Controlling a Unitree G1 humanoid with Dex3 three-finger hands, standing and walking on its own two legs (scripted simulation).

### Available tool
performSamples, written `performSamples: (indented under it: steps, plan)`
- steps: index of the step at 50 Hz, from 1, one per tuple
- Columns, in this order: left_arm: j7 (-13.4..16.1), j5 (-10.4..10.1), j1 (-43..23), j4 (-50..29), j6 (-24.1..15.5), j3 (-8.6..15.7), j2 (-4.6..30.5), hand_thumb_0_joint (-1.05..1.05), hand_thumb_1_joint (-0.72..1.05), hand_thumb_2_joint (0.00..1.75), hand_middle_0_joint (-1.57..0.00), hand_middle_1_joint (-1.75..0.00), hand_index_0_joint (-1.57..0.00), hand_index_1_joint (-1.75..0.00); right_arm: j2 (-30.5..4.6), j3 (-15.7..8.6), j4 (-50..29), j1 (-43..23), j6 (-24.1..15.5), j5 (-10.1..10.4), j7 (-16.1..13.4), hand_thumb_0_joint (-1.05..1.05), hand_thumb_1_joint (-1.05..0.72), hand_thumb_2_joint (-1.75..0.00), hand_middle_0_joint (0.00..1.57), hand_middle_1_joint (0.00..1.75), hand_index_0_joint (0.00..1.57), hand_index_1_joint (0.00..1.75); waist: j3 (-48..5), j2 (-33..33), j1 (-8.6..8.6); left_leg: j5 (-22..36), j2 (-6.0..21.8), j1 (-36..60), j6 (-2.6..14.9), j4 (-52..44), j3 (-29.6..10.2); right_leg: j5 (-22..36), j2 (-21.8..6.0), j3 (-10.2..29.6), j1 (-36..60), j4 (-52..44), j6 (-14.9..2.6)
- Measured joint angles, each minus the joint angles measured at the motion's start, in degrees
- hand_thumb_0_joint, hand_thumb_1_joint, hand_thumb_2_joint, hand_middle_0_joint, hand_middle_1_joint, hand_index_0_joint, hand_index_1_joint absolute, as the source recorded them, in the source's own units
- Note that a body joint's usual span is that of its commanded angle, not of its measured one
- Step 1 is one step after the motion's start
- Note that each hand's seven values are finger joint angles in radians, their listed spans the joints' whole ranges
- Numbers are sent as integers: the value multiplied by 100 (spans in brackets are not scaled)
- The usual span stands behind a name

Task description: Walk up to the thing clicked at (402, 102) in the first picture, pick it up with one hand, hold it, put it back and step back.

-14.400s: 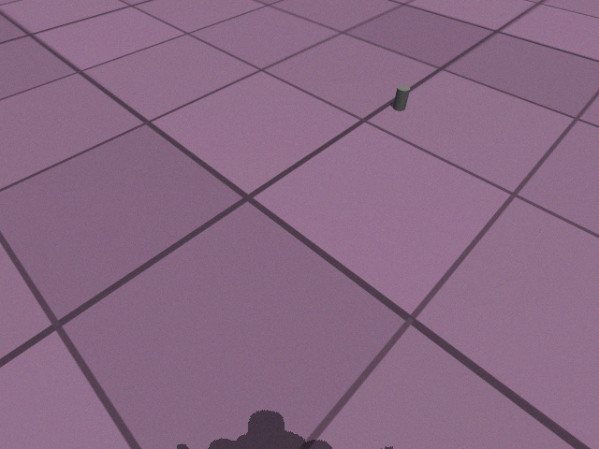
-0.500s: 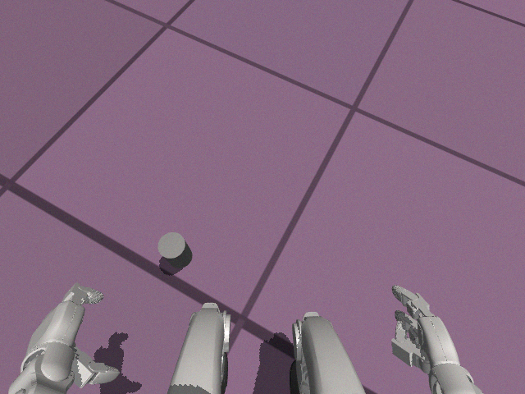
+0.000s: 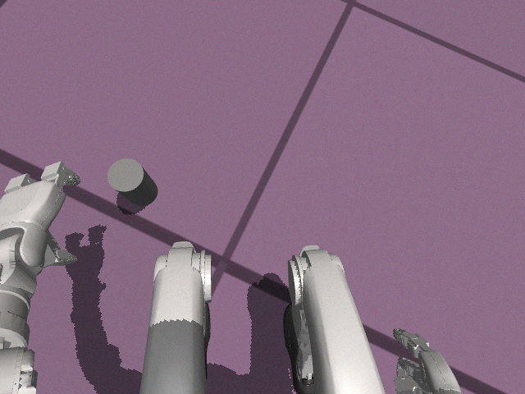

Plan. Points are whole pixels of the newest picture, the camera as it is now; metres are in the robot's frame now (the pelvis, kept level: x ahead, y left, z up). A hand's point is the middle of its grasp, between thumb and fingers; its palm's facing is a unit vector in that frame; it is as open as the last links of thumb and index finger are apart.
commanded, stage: rise first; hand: left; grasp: from above
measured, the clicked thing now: (134, 184) +0.49 +0.30 -0.35
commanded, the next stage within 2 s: approach in 1.08 s
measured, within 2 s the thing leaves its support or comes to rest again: neither
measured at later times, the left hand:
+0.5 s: hand (77, 208) +0.39 +0.34 -0.20, palm faces -0.46 -0.11 -0.88, open 14.1 cm
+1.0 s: hand (90, 202) +0.41 +0.34 -0.23, palm faces -0.45 -0.07 -0.89, open 14.1 cm
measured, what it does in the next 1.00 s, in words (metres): lowers itself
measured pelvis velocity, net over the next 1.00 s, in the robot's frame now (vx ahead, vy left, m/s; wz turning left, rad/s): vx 0.00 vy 0.01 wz -0.06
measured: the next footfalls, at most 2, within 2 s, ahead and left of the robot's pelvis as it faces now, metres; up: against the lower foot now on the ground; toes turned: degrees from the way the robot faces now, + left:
none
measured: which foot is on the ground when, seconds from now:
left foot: down 0.00-1.00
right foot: down 0.00-1.00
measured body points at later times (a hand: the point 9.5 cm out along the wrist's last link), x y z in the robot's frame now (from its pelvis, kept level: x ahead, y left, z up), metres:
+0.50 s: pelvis +0.00 +0.01 -0.05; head +0.22 +0.07 +0.34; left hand +0.41 +0.35 -0.15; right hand +0.11 -0.26 -0.17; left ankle +0.10 +0.14 -0.39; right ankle +0.08 -0.12 -0.39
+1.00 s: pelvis +0.00 +0.01 -0.07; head +0.23 +0.06 +0.31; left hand +0.43 +0.34 -0.18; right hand +0.09 -0.27 -0.19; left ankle +0.10 +0.14 -0.39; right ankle +0.08 -0.12 -0.39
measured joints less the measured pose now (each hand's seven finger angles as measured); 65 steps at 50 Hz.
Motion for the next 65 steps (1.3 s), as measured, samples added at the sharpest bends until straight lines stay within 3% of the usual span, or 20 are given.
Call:
performSamples:
  steps: [15,27,42,57,62,65]
  plan:
    - [581,947,-714,822,-276,-141,357,0,-50,99,-8,-103,-8,-102,2,114,56,-27,324,-172,88,1,-90,-90,20,30,21,30,62,-80,-250,-11,-51,-617,50,653,-115,-41,19,-97,-486,529,77]
    - [915,1471,-1085,1257,-352,-209,480,0,-51,99,-9,-102,-8,-101,63,187,62,-206,387,-309,200,0,-91,-90,20,30,21,30,123,-152,-299,-92,-57,-891,75,994,-153,-130,41,-125,-714,827,125]
    - [1223,1779,-1304,1628,-457,-155,643,0,-53,99,-8,-104,-8,-103,102,308,129,-200,413,-444,242,0,-91,-90,20,30,21,30,230,-189,-411,-134,-31,-1102,34,1275,-217,-137,95,-171,-954,1097,127]
    - [1370,1786,-1430,1856,-454,-54,735,0,-53,99,-8,-105,-8,-104,98,363,219,-189,385,-526,231,0,-91,-90,20,30,21,30,308,-209,-521,-166,-20,-1226,3,1410,-275,-140,123,-218,-1092,1214,118]
    - [1399,1805,-1457,1918,-434,-103,739,0,-53,99,-8,-105,-8,-104,102,386,229,-215,382,-536,242,0,-91,-90,20,30,21,30,317,-215,-538,-193,-19,-1230,6,1441,-281,-165,125,-222,-1090,1237,123]
    - [1449,1794,-1566,2029,-398,-253,725,0,-52,98,-8,-105,-8,-104,107,409,236,-224,353,-550,249,0,-91,-90,20,30,21,30,309,-239,-547,-192,-18,-1252,9,1456,-275,-164,126,-216,-1114,1255,126]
